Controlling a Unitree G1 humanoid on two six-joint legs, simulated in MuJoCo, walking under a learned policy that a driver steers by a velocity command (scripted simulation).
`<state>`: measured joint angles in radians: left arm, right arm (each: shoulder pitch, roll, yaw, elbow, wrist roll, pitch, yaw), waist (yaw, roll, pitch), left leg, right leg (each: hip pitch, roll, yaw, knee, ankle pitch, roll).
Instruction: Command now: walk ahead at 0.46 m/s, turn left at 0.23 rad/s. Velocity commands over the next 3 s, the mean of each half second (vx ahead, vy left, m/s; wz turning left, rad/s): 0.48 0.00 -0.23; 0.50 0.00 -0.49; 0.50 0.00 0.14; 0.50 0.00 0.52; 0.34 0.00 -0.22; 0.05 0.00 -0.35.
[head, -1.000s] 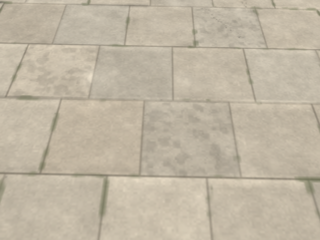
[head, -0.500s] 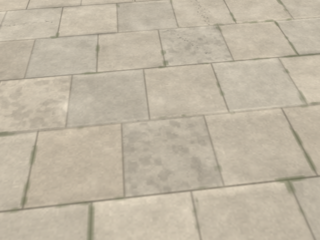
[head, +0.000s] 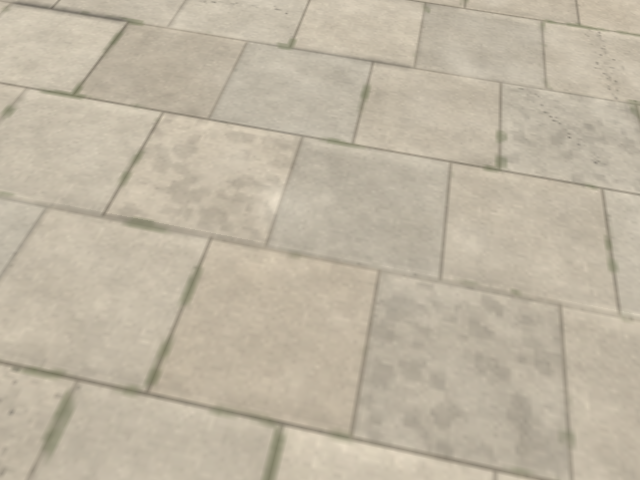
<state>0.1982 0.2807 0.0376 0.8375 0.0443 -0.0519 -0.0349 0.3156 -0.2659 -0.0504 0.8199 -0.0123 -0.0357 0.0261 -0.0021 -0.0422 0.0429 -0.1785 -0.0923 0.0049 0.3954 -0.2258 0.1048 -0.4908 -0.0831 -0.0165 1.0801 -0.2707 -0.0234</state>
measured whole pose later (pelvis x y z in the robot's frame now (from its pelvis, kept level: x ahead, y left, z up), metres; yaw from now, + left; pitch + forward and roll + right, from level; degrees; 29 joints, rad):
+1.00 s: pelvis +0.59 -0.05 -0.01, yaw -27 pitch +1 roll +0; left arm 0.32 0.32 0.06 0.84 0.03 -0.04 -0.02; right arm 0.18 -0.27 -0.02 0.76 -0.04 -0.07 0.00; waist 0.03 -0.03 0.04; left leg -0.31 -0.03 0.03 0.48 -0.18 0.04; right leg -0.36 0.08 0.08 1.11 -0.37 -0.07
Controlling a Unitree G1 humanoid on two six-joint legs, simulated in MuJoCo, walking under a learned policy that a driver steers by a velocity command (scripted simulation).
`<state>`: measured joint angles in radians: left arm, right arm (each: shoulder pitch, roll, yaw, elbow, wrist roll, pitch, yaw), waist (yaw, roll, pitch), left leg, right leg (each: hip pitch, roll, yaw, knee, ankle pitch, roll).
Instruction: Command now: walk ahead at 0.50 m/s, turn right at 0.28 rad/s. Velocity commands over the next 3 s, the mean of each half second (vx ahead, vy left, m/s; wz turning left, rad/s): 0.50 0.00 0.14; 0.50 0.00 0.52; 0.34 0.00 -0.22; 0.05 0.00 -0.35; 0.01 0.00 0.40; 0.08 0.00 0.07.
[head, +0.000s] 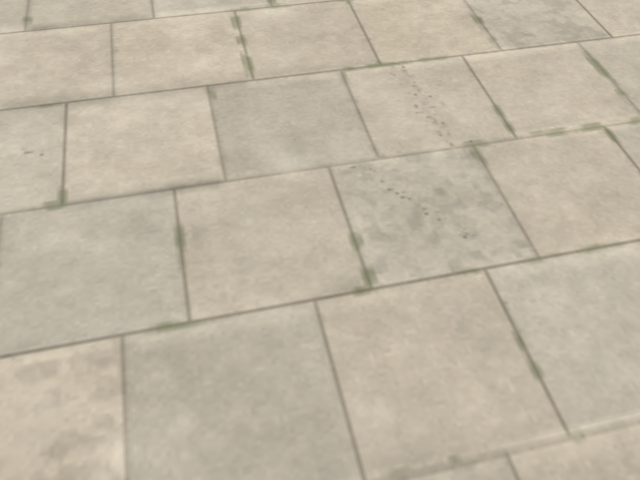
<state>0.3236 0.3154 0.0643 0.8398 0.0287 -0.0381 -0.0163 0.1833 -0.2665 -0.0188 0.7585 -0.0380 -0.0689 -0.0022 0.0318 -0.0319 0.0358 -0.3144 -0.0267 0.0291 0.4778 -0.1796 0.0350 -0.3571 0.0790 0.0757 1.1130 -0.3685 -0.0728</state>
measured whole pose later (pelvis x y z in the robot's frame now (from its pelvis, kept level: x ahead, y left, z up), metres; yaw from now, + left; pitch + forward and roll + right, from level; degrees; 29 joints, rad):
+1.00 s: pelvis +0.48 +0.07 +0.00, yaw +25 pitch +0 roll +0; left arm 0.27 0.24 0.04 0.82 0.03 -0.06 0.00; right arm 0.20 -0.27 -0.06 0.80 -0.02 -0.01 0.01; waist 0.03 -0.01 0.07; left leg -0.31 -0.11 0.05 0.50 -0.20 0.12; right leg -0.41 -0.10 -0.02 1.20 -0.35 0.00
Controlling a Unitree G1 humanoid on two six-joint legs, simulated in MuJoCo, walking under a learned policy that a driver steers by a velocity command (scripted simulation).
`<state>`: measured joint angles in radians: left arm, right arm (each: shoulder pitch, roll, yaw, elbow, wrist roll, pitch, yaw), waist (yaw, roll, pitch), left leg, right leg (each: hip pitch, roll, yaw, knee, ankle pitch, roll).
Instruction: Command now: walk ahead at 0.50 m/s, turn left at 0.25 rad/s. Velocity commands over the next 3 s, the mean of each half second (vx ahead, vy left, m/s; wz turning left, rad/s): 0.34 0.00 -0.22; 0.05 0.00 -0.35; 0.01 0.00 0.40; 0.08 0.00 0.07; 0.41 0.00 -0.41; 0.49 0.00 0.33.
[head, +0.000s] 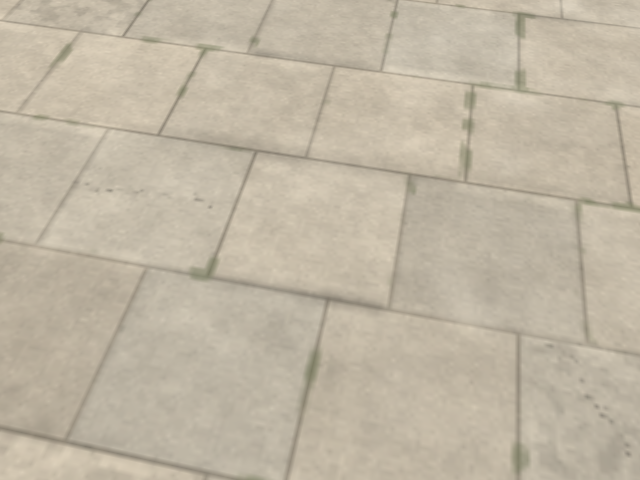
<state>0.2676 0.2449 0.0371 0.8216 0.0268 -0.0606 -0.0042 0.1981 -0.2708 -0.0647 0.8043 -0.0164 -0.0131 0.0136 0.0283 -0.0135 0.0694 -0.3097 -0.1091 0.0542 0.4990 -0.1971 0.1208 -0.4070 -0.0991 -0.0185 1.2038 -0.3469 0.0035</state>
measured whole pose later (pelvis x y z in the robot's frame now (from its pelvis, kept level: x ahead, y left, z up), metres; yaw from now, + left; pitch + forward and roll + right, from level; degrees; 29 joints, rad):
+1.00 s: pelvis +0.30 -0.02 +0.01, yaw -21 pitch +1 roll +0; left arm 0.21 0.25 0.04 0.82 0.02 0.03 0.02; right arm 0.24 -0.25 -0.02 0.83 -0.02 0.02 -0.04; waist 0.01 -0.02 0.00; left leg -0.24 -0.03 -0.05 0.46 -0.23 0.02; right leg -0.30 0.15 0.14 0.45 -0.16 -0.06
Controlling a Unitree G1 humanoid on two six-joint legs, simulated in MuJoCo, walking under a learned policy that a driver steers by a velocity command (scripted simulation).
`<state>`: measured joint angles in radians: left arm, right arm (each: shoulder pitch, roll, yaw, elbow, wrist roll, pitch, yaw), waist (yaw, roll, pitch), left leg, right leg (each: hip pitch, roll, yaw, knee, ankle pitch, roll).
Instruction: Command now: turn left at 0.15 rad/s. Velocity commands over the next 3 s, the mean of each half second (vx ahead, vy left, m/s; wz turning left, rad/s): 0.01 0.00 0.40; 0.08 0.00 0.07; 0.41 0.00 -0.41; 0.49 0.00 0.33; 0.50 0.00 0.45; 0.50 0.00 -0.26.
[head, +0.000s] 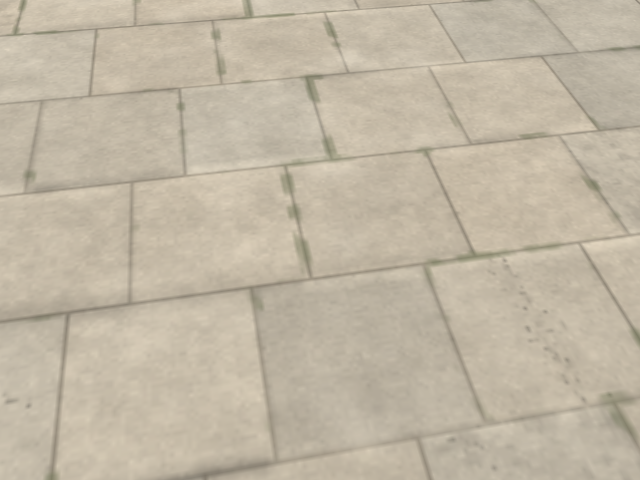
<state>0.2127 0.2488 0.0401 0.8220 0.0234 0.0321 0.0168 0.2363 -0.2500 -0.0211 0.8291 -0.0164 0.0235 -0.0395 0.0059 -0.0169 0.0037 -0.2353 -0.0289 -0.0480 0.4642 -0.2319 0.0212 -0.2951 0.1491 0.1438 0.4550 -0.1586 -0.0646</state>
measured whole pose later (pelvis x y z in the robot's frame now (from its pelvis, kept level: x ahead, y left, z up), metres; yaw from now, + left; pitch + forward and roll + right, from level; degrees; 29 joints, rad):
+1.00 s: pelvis +0.00 -0.01 +0.01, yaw +14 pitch -1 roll +1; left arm 0.29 0.29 0.04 0.89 0.03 0.02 -0.03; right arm 0.25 -0.25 -0.04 0.91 -0.03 -0.01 -0.03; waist 0.01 -0.03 0.01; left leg -0.04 -0.01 0.05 0.27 -0.22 0.02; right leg -0.41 0.00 0.00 0.92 -0.38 -0.04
